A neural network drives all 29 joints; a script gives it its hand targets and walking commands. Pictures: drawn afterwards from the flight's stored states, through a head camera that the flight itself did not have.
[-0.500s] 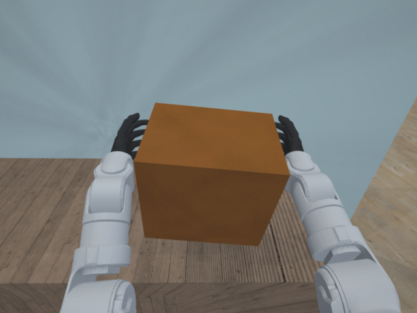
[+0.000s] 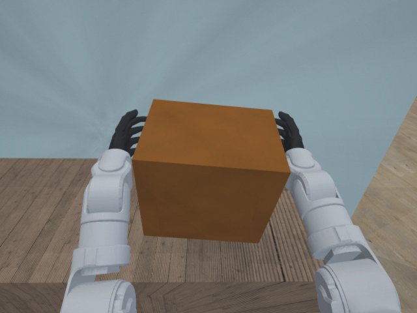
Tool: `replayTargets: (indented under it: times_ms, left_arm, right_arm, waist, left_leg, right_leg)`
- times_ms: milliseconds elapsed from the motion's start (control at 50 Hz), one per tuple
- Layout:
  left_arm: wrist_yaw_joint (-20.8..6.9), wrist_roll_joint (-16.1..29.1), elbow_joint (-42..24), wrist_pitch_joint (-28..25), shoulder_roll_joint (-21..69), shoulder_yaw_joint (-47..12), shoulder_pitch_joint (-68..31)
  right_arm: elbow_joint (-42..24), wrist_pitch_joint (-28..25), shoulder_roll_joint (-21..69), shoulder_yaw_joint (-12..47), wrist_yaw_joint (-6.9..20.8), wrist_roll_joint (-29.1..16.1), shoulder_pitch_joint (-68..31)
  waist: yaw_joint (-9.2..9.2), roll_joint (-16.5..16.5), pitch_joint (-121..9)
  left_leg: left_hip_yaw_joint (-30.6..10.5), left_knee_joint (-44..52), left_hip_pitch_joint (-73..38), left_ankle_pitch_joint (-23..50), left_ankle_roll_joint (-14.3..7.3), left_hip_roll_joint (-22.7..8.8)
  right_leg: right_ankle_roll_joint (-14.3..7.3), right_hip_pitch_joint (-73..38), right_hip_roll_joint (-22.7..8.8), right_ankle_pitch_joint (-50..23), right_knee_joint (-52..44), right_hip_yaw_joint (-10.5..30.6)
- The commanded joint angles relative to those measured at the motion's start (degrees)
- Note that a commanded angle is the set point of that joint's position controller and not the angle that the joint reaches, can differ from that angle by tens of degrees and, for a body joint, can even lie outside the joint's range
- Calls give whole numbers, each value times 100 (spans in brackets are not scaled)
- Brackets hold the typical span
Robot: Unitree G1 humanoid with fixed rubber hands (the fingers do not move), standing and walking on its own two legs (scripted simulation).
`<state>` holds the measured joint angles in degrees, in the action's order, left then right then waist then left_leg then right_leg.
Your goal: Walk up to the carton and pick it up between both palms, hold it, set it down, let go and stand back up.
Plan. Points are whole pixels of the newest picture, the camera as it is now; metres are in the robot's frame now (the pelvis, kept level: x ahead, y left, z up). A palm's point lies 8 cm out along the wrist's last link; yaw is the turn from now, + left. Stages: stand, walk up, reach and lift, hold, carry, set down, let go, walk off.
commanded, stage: hold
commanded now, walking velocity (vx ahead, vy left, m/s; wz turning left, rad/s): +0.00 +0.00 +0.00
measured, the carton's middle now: (207, 173) +0.35 +0.01 +0.15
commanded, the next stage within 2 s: set down in 1.36 s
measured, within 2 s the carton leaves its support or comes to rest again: neither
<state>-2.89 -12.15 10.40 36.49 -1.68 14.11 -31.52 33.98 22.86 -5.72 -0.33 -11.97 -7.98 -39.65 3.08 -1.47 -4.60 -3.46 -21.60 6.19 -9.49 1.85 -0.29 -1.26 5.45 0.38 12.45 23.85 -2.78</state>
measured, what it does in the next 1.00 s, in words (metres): stands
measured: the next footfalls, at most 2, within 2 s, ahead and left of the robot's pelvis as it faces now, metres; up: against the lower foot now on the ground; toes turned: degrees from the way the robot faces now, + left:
none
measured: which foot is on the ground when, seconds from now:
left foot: down 0.00-1.00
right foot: down 0.00-1.00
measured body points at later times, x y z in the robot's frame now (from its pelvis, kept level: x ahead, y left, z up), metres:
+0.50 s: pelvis +0.00 +0.00 +0.00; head -0.06 +0.01 +0.44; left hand +0.37 +0.16 +0.20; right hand +0.38 -0.16 +0.19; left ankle +0.03 +0.14 -0.74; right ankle +0.01 -0.10 -0.74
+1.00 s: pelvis +0.00 +0.00 +0.00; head -0.08 +0.01 +0.44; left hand +0.36 +0.16 +0.21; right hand +0.37 -0.16 +0.20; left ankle +0.03 +0.14 -0.74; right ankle +0.01 -0.10 -0.74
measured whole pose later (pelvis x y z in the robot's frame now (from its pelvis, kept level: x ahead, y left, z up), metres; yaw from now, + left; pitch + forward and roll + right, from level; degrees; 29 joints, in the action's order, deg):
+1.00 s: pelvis +0.00 +0.00 +0.00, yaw +0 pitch -7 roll +0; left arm -3.4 -13.3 8.1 37.8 -1.0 14.6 -31.3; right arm 32.1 23.7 -5.7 -0.8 -11.6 -8.1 -39.7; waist 3.1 -1.5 -3.6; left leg -3.5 -21.4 5.8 -9.1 1.8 -0.3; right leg -1.3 5.2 0.4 12.2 23.8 -2.8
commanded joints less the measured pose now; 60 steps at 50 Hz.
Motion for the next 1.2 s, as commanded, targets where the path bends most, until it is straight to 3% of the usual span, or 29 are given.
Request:
replayTargets:
  times_ms: [0,20,60,100,140,200,280,300,320,340,380,420,460,500,560,580,600,660,700,740,760,840,860,900,960,1000,1060,1100,1180]
  left_arm:
    - [-848,527,-709,-139,3248,-1996,-4078]
    - [-870,494,-437,-140,3159,-1904,-3992]
    - [-902,499,-247,-153,3055,-1806,-4064]
    - [-847,583,-270,-175,3189,-1922,-4162]
    - [-851,495,-195,-191,3057,-1721,-4390]
    - [-821,580,-366,-234,3249,-1919,-4187]
    - [-802,561,-323,-239,3109,-1892,-4026]
    - [-824,532,-231,-198,3063,-1769,-3882]
    - [-851,588,-549,-233,3145,-1978,-4005]
    - [-810,549,-605,-206,3147,-1990,-3944]
    - [-819,532,-735,-172,3165,-2015,-3709]
    - [-793,684,-895,-250,3176,-2117,-4034]
    - [-842,510,-385,-195,3047,-1826,-3891]
    - [-822,628,-985,-206,3207,-2132,-3717]
    - [-833,708,-1165,-207,3241,-2282,-3574]
    - [-831,645,-1121,-154,3190,-2289,-3584]
    - [-847,674,-1094,-174,3161,-2205,-3465]
    - [-895,528,-1154,-81,3032,-2127,-3403]
    - [-928,401,-757,-19,2817,-1827,-3446]
    - [-973,465,-1180,-19,3033,-2002,-3279]
    - [-975,487,-945,-10,3016,-2074,-3502]
    - [-900,597,-708,-74,3088,-2108,-3909]
    - [-896,429,-615,-51,2960,-1800,-3827]
    - [-930,362,-429,3,2948,-1764,-3712]
    - [-891,454,-540,-123,2979,-1775,-4359]
    - [-867,450,-359,-115,2953,-1663,-4145]
    - [-822,591,-512,-180,3065,-1887,-4106]
    - [-871,364,-362,-117,2879,-1671,-4026]
    - [-839,523,-668,-175,2996,-1847,-4220]
  right_arm:
    - [-2179,-319,3552,1541,796,-654,-4400]
    - [-1948,-262,3487,1402,803,-585,-4226]
    - [-1964,-313,3539,1396,842,-498,-4442]
    - [-2133,-415,3560,1286,896,-463,-4704]
    - [-1616,-337,3583,1168,943,-389,-4484]
    - [-2230,-467,3635,1432,927,-495,-4687]
    - [-2220,-470,3663,1538,908,-489,-4651]
    - [-2229,-442,3628,1545,877,-496,-4605]
    - [-2000,-433,3621,1515,864,-449,-4265]
    - [-2213,-442,3612,1668,868,-599,-4384]
    - [-2185,-364,3634,1722,809,-687,-4106]
    - [-2343,-411,3632,1750,804,-671,-4238]
    - [-2049,-353,3594,1599,819,-567,-4331]
    - [-2489,-423,3735,1860,765,-726,-4137]
    - [-2883,-383,3641,2056,698,-929,-4118]
    - [-2901,-341,3576,2001,681,-901,-4218]
    - [-2909,-354,3565,2043,662,-909,-4145]
    - [-2864,-254,3509,2026,663,-880,-3954]
    - [-2348,-149,3407,1754,645,-767,-3905]
    - [-2516,-192,3415,1796,659,-755,-3700]
    - [-2361,-168,3344,1726,677,-683,-3862]
    - [-2437,-295,3485,1628,754,-702,-4534]
    - [-2307,-295,3446,1534,811,-637,-4382]
    - [-2182,-264,3479,1432,834,-498,-4275]
    - [-1797,-323,3595,1328,943,-332,-4369]
    - [-2044,-339,3579,1395,933,-386,-4459]
    - [-2100,-399,3560,1425,966,-372,-4378]
    - [-1463,-298,3531,1268,984,-352,-3979]
    - [-1912,-425,3520,1364,1027,-352,-4321]
  waist:
    - [43,-179,-1651]
    - [129,-160,-1294]
    - [-38,-261,-1282]
    - [0,-193,-1481]
    - [23,-275,-1096]
    - [-21,-285,-1540]
    - [-131,-307,-1564]
    - [-125,-487,-1561]
    - [63,-266,-1493]
    - [-106,-235,-1711]
    - [24,-271,-1649]
    - [27,-188,-1838]
    - [-75,-310,-1271]
    - [-26,-275,-1945]
    - [38,-146,-2095]
    - [83,-219,-2039]
    - [-57,-274,-2107]
    - [30,-265,-1984]
    - [-25,-278,-1453]
    - [116,-250,-1727]
    - [139,-232,-1510]
    - [65,-180,-1704]
    - [-70,-207,-1497]
    - [71,-325,-1273]
    - [-38,-200,-1246]
    - [-137,-365,-1486]
    - [-27,-368,-1539]
    - [-28,-271,-1153]
    - [-87,-337,-1620]
  left_leg:
    - [343,558,-471,586,-236,372]
    - [342,593,-420,300,-223,378]
    - [399,646,-225,56,-306,373]
    - [421,656,-213,127,-306,385]
    - [392,774,-10,-241,-355,337]
    - [366,660,-253,299,-319,340]
    - [433,623,-185,260,-342,386]
    - [415,620,-253,337,-383,337]
    - [391,574,-296,555,-294,354]
    - [371,551,-403,656,-264,343]
    - [314,507,-552,932,-232,350]
    - [339,473,-591,844,-225,396]
    - [364,629,-338,322,-277,362]
    - [364,428,-553,1152,-212,360]
    - [308,287,-538,1389,-136,428]
    - [298,313,-703,1398,-134,405]
    - [290,300,-644,1446,-147,401]
    - [294,350,-643,1350,-144,409]
    - [360,483,-462,693,-174,407]
    - [369,417,-624,1251,-131,410]
    - [310,474,-624,983,-106,381]
    - [330,550,-451,491,-219,382]
    - [377,580,-393,412,-276,372]
    - [391,629,-386,285,-319,346]
    - [440,731,-190,11,-307,335]
    - [411,698,-213,41,-361,336]
    - [420,600,-240,286,-333,334]
    - [467,685,-260,46,-347,321]
    - [385,698,-304,191,-323,281]
  right_leg:
    - [447,-767,141,-733,-930,79]
    - [471,-524,121,-476,-1009,64]
    - [467,-524,75,-40,-1092,144]
    - [434,-521,111,-124,-1041,107]
    - [408,-485,92,209,-1056,107]
    - [409,-653,135,-404,-973,55]
    - [529,-663,38,-473,-979,143]
    - [524,-737,84,-513,-983,140]
    - [473,-882,82,-841,-928,113]
    - [462,-860,123,-961,-887,122]
    - [486,-1031,106,-1462,-902,163]
    - [501,-883,102,-1256,-907,147]
    - [527,-731,20,-787,-1002,161]
    - [555,-1187,69,-1830,-790,149]
    - [584,-1355,91,-2424,-729,212]
    - [597,-1297,106,-2469,-750,156]
    - [567,-1390,140,-2507,-711,184]
    - [576,-1393,142,-2490,-690,151]
    - [585,-1129,84,-1775,-852,172]
    - [591,-1298,125,-2167,-784,121]
    - [573,-1055,128,-1803,-806,60]
    - [496,-770,120,-927,-912,83]
    - [480,-729,100,-683,-958,111]
    - [501,-699,50,-674,-1027,130]
    - [448,-525,33,-36,-963,72]
    - [430,-642,64,12,-992,77]
    - [471,-579,64,-240,-986,104]
    - [433,-561,50,-8,-1025,112]
    - [380,-673,126,-89,-922,-12]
